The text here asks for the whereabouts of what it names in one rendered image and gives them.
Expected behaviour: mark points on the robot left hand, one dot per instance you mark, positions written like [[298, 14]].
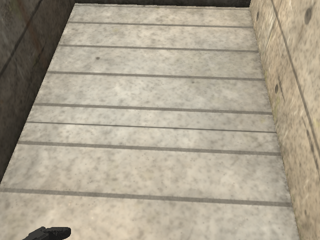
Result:
[[53, 233]]

